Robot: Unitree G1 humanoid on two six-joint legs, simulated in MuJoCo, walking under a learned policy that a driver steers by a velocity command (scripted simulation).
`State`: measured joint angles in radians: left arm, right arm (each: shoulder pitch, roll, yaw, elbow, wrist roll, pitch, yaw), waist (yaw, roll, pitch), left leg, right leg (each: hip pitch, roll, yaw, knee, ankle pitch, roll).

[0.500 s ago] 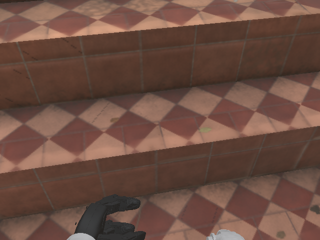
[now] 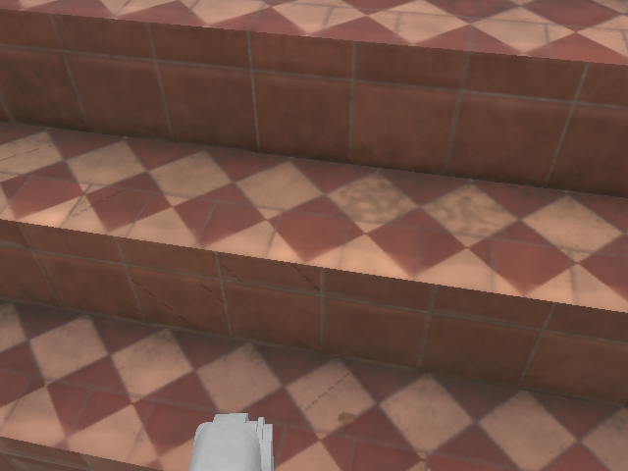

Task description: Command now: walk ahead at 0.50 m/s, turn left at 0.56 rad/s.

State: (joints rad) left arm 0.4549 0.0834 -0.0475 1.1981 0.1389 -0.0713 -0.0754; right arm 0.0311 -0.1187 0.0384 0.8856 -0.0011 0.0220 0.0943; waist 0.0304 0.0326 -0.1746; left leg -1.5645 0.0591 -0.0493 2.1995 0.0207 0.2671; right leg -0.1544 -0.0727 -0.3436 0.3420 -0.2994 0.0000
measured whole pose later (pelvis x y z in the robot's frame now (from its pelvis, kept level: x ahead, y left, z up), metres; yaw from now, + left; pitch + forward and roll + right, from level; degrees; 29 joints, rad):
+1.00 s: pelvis +0.46 +0.10 +0.41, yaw +6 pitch +6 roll +0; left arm 0.59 0.05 -0.03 1.18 0.09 -0.06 -0.07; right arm 0.02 -0.17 0.05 0.84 -0.05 -0.04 0.06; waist 0.06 0.01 -0.19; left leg -1.39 0.04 -0.08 2.08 -0.12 0.20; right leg -0.34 0.13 0.13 0.64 -0.40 -0.10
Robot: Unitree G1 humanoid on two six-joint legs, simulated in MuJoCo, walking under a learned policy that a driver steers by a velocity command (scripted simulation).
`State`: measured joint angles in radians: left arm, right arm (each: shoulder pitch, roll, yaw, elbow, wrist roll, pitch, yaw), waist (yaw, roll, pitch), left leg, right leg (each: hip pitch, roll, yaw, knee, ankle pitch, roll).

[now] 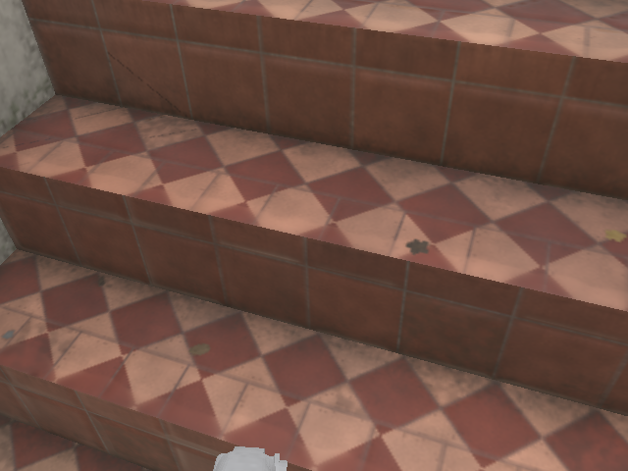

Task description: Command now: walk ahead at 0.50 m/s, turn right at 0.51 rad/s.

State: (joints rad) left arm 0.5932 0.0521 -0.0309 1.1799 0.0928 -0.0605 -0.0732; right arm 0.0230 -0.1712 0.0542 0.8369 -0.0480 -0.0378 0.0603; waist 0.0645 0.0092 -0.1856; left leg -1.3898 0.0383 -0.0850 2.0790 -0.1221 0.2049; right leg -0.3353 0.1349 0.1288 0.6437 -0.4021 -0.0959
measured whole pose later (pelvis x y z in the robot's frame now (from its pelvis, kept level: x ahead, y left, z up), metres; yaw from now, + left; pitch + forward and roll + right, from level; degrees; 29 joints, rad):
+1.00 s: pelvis +0.36 -0.07 +0.41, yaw -28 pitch +5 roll -1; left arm 0.28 0.17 0.00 1.08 0.03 -0.04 -0.02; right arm 0.15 -0.23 -0.04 0.91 -0.02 -0.06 0.01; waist -0.01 0.01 -0.11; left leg -0.94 -0.04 -0.21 1.79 0.03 0.07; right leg -0.61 0.07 -0.05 0.79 -0.28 -0.08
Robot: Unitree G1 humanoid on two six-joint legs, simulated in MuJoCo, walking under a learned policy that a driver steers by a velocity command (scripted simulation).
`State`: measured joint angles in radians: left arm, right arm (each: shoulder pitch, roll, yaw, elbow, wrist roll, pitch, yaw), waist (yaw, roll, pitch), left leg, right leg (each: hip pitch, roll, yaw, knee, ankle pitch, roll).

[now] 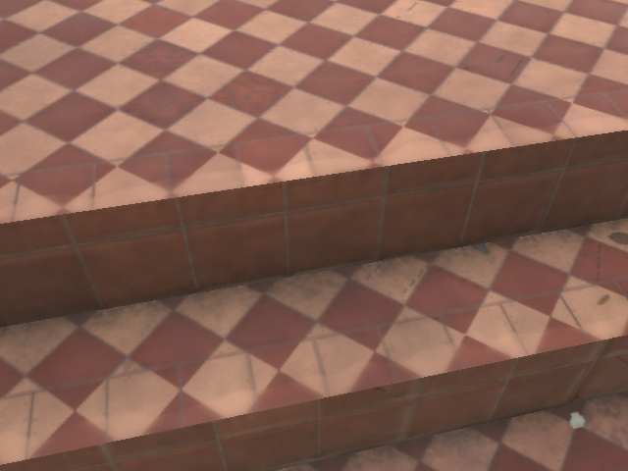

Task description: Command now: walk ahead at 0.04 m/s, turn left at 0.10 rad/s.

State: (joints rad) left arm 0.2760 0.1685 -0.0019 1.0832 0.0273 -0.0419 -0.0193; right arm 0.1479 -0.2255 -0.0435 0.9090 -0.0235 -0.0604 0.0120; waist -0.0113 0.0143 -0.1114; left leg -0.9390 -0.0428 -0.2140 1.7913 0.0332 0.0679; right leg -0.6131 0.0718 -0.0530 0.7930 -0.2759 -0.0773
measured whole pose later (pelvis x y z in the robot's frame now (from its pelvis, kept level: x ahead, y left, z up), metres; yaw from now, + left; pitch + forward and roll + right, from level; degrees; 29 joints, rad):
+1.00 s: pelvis +0.06 -0.01 +0.03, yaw +25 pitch +4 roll -1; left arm 0.14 0.07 -0.07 0.68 -0.02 -0.05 -0.02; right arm 0.18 -0.22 -0.04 0.78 0.00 -0.03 0.00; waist 0.02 0.06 -0.06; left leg -0.53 0.03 -0.10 0.91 -0.43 -0.11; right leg -0.35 0.03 -0.07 0.59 -0.31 -0.05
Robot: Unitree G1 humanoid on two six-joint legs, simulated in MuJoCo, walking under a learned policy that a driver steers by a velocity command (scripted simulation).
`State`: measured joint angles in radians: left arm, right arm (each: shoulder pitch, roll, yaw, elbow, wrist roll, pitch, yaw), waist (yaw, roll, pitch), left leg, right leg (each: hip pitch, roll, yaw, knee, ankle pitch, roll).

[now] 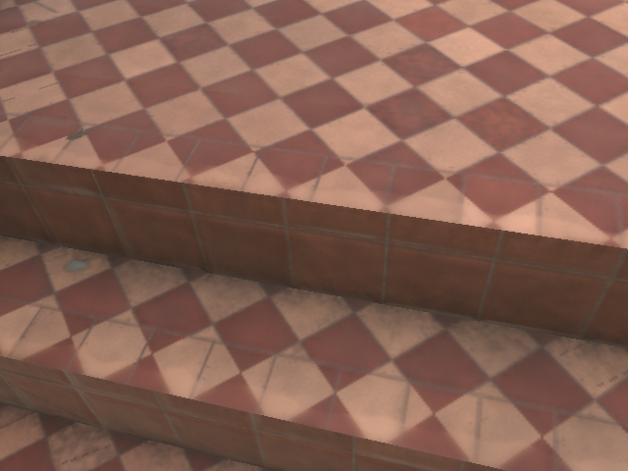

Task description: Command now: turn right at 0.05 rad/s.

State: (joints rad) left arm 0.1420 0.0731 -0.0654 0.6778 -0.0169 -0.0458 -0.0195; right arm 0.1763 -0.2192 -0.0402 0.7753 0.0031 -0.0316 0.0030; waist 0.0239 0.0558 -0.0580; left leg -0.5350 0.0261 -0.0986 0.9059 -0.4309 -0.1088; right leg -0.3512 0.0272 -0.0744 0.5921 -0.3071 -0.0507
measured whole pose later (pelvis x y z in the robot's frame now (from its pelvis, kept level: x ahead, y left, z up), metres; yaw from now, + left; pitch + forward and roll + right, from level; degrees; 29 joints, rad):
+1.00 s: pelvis +0.03 +0.00 +0.01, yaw -23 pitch +9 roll -1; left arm 0.32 0.20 0.00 0.83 0.05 -0.06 -0.04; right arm 0.20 -0.21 -0.02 0.80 -0.03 -0.03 0.02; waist 0.04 0.03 -0.15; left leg -1.01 -0.06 -0.09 2.00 -0.23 0.08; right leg -0.38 0.07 -0.02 0.50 -0.28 -0.11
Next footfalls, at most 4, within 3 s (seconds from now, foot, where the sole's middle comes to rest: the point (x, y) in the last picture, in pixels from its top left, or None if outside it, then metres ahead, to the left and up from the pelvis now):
0.06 left None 0.08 0.14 -0.76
0.68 right None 0.01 -0.09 -0.76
1.26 left None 0.29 0.10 -0.55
1.74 right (413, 371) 0.51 -0.09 -0.33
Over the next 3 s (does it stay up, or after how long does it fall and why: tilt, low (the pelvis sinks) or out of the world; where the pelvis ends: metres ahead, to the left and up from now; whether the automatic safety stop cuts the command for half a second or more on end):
stays up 0.93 -0.10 0.63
